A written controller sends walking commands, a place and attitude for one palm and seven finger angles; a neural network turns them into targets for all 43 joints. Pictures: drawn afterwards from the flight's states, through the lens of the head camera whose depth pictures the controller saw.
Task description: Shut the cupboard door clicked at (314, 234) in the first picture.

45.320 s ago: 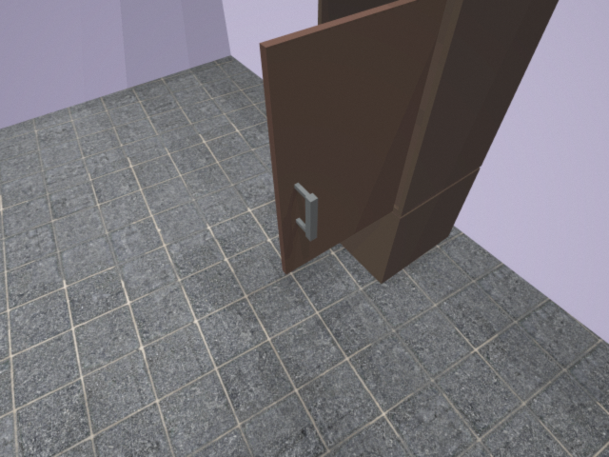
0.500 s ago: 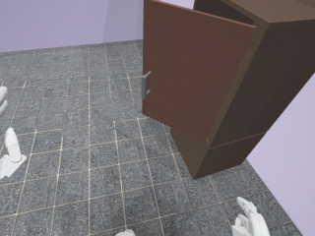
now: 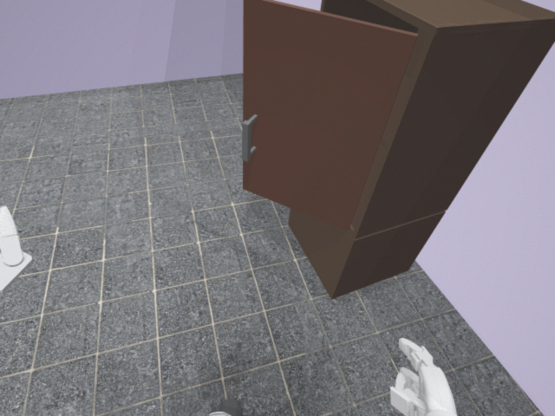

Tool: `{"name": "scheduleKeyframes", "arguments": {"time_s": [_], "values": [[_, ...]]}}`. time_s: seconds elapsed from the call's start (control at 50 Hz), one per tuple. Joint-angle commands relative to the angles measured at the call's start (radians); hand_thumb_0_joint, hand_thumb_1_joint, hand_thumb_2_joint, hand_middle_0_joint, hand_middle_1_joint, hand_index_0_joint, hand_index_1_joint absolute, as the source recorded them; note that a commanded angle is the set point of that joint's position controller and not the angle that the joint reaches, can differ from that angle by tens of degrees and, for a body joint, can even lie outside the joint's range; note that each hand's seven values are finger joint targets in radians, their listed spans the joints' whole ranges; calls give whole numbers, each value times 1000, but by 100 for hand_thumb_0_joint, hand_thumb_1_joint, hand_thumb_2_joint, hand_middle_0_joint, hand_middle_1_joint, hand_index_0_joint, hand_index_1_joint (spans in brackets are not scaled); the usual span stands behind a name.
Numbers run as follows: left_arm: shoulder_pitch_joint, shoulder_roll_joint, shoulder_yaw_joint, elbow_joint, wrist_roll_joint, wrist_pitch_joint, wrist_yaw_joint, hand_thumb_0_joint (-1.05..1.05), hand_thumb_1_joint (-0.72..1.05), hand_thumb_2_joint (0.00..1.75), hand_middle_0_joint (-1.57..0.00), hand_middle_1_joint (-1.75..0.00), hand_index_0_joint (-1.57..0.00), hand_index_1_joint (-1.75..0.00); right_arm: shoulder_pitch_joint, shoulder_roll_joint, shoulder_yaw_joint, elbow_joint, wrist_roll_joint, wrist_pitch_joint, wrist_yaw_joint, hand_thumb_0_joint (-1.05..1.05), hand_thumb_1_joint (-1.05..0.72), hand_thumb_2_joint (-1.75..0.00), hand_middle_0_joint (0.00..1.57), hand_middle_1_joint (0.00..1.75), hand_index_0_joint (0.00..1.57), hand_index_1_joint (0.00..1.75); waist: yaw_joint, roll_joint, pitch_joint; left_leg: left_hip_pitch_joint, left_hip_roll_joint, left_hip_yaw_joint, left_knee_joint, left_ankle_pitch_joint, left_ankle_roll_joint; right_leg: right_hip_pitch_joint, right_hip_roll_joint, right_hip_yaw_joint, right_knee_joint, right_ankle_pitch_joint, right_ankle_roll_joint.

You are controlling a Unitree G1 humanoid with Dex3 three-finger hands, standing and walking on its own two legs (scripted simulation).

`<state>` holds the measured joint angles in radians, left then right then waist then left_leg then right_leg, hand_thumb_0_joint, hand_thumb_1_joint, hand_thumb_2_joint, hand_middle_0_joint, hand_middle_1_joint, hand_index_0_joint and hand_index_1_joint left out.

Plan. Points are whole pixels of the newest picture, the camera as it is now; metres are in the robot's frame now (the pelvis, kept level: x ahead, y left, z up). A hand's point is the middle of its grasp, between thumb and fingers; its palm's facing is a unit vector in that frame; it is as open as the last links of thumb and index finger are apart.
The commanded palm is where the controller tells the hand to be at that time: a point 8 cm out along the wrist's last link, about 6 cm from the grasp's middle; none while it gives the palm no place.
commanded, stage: stop stepping back and stand still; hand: left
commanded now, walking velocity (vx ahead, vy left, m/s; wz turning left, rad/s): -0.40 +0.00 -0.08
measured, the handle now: (250, 138) +0.85 +0.09 -0.09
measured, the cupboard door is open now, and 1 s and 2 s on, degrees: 41 41 41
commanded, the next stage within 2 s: let the arm hang, fingers relaxed in 1.10 s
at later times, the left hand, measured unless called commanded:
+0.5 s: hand out of the picture +0.15 +0.25 +0.19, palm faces +0.28 -0.82 -0.49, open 7.4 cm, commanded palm +0.10 +0.30 +0.19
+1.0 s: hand out of the picture +0.18 +0.28 +0.19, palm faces +0.35 -0.82 -0.45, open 7.4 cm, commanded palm +0.12 +0.33 +0.19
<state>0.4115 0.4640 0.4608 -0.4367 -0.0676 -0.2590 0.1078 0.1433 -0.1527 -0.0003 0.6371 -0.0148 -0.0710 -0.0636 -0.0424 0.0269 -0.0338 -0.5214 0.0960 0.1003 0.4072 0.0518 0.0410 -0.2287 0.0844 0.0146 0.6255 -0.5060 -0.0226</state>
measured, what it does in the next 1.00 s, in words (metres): steps on the spot: left foot, then right foot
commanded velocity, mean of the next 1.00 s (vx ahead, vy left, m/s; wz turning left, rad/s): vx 0.10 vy -0.02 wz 0.00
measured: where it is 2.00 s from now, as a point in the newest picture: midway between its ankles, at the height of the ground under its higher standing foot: outside the picture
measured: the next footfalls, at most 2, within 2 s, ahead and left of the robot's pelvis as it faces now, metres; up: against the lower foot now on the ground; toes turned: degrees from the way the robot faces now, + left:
left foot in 0.20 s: +0.07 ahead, +0.11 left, +0.00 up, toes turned -3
right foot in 0.46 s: -0.08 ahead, -0.04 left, +0.00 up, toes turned -10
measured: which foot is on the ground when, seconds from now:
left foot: down 0.00-0.04, up 0.06-0.18, down 0.20-0.46, up 0.48-0.72, down 0.74-1.00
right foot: down 0.00-0.22, up 0.24-0.44, down 0.46-1.00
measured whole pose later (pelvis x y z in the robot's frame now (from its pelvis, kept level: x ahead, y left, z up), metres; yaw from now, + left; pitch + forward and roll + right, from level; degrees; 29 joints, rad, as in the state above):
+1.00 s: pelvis -0.05 +0.05 +0.01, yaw -7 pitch +1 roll +0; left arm 0.53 0.42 0.42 -0.46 -0.05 -0.18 0.17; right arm 0.19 -0.19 0.03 0.61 0.01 -0.08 -0.07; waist -0.02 0.00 -0.04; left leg -0.31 0.06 0.09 0.54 -0.25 -0.01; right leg -0.16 0.02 -0.08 0.51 -0.37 -0.04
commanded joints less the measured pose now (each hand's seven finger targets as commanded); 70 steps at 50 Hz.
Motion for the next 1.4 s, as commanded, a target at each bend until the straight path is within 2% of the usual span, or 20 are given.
{"name": "scheduleKeyframes", "arguments": {"time_s": [0.0, 0.02, 0.06, 0.12, 0.16, 0.2, 0.24, 0.38, 0.46, 0.58, 0.66, 0.74, 0.78, 0.86, 0.98, 1.16, 1.18, 1.24, 1.32, 1.38], "values": [[165, 187, 146, -293, -32, -57, 16, 0, 90, 90, -20, -30, -20, -30, -79, -142, -62, -199, 17, -39, 14, 0, -90, -90, 20, 30, 20, 30, 61, 27, -174, 166, 13, -3, 84, -482, -109, -90, -128, 112, -274, -43, -68], [125, 221, 144, -359, -10, -55, 30, 0, 90, 90, -20, -30, -20, -30, -54, -132, -54, -187, 21, -42, 18, 0, -90, -90, 20, 30, 20, 30, 47, -151, -129, 287, -90, 37, 366, -406, -124, -367, -326, 353, -483, -144, -116], [95, 244, 164, -348, 21, -18, 59, 0, 90, 90, -20, -30, -20, -30, -14, -159, -57, -159, -7, -40, 16, 0, -90, -90, 20, 30, 20, 30, 57, -259, -39, 175, -97, -101, 728, -498, -101, -504, -444, 437, -517, -214, -215], [-56, 134, 47, -228, 37, 7, 82, 0, 90, 90, -20, -30, -20, -30, 37, -170, -29, -128, 7, -33, -23, 0, -90, -90, 20, 30, 20, 30, -10, -38, 41, 235, -48, -107, 201, -376, -63, -329, -221, 73, -227, 70, -42], [-169, 156, 51, -240, 37, -5, 87, 0, 90, 90, -20, -30, -20, -30, 28, -227, -50, -126, 23, -81, -49, 0, -90, -90, 20, 30, 20, 30, 18, 205, 14, 176, 74, -269, -103, -381, -25, -164, -97, -21, -10, 95, 29], [-72, 116, 46, -160, 33, -16, 79, 0, 90, 90, -20, -30, -20, -30, 26, -214, -56, -136, 36, -112, -50, 0, -90, -90, 20, 30, 20, 30, 27, 198, -60, 119, 171, -430, -273, -876, 10, -60, -16, -12, 121, 17, 40], [-40, 121, 65, -275, 37, 5, 70, 0, 90, 90, -20, -30, -20, -30, 19, -188, -46, -149, 13, -109, -30, 0, -90, -90, 20, 30, 20, 30, 18, 323, -10, 49, 185, -515, -387, -947, -27, -85, -1, -1, 290, 32, 38], [197, 142, 81, -308, 21, 55, 66, 0, 90, 90, -20, -30, -20, -30, 11, -165, -25, -160, -6, -70, 2, 0, -90, -90, 20, 30, 20, 30, 24, 163, -69, 51, 27, -167, -167, -614, -68, 218, -36, -86, -260, 110, -25], [38, 208, 151, -235, 17, 50, 94, 0, 90, 90, -20, -30, -20, -30, 38, -168, -39, -128, -3, -34, -2, 0, -90, -90, 20, 30, 20, 30, 27, -164, -58, -63, -64, -96, 447, -409, -66, 68, -425, 385, -443, -29, -222], [9, 128, 42, -96, 29, 30, 85, 0, 90, 90, -20, -30, -20, -30, -2, -167, -24, -119, 12, -42, -25, 0, -90, -90, 20, 30, 20, 30, 38, -128, 109, 0, -34, -56, 373, -372, -44, -65, -332, 188, -398, 110, -138], [-72, 138, 28, -197, 34, 15, 91, 0, 90, 90, -20, -30, -20, -30, -10, -172, -31, -118, 13, -72, -37, 0, -90, -90, 20, 30, 20, 30, 44, -92, 82, 202, -51, -8, 154, -311, -25, -87, -292, 136, -356, 94, -98], [-10, 151, 68, -266, 29, -1, 90, 0, 90, 90, -20, -30, -20, -30, 8, -201, -49, -141, 25, -82, -37, 0, -90, -90, 20, 30, 20, 30, 49, 62, -46, 399, 55, -141, 49, -22, 21, -38, -161, 31, -121, 425, 35], [27, 141, 77, -272, 34, 0, 83, 0, 90, 90, -20, -30, -20, -30, 20, -174, -30, -138, 19, -82, -34, 0, -90, -90, 20, 30, 20, 30, 38, 158, -74, 362, 80, -195, 20, 56, 33, -11, -118, -31, -81, 411, 32], [71, 138, 92, -224, 24, 5, 81, 0, 90, 90, -20, -30, -20, -30, 24, -176, -38, -143, 29, -77, -24, 0, -90, -90, 20, 30, 20, 30, 31, 4, -111, 299, 32, -111, 91, 29, -8, 91, -155, 19, -165, 556, 14], [132, 123, 78, -192, 11, 32, 75, 0, 90, 90, -20, -30, -20, -30, 14, -159, -23, -166, 30, -39, -19, 0, -90, -90, 20, 30, 20, 30, 26, -15, -131, 310, 17, -75, 109, 77, -22, 91, -176, 25, -162, 705, 10], [53, 147, 78, -244, 16, 40, 76, 0, 90, 90, -20, -30, -20, -30, -6, -164, -13, -179, 24, -31, -31, 0, -90, -90, 20, 30, 20, 30, 31, 59, -78, 288, 25, -111, 33, -56, -19, 53, -146, 3, -210, 478, 16], [27, -49, -382, 492, 76, 191, -68, 0, 90, 90, -20, -30, -20, -30, -109, -353, -56, -32, 41, -84, 60, 0, -90, -90, 20, 30, 20, 30, 25, 66, 40, 238, 38, -102, 165, 120, -17, -62, -210, -59, -82, 577, 1], [-50, -69, -373, 627, 87, 274, -109, 0, 90, 90, -20, -30, -20, -30, -13, -313, -45, 5, 10, 7, 65, 0, -90, -90, 20, 30, 20, 30, 48, 15, -8, 183, 70, -158, 86, -72, 17, -67, -163, -43, -79, 253, -2], [-125, -21, -394, 876, 91, 257, -109, 0, 90, 90, -20, -30, -20, -30, -22, -320, -33, 55, -5, 37, 64, 0, -90, -90, 20, 30, 20, 30, 47, -185, -27, 219, 26, -179, 84, -113, 11, -17, -195, 21, -163, 267, -34], [-163, -34, -419, 1057, 88, 266, -98, 0, 90, 90, -20, -30, -20, -30, 9, -288, -20, 134, -12, 61, 63, 0, -90, -90, 20, 30, 20, 30, 32, -109, -18, 283, 11, -162, 57, -112, -3, -30, -211, 34, -193, 246, -41]]}}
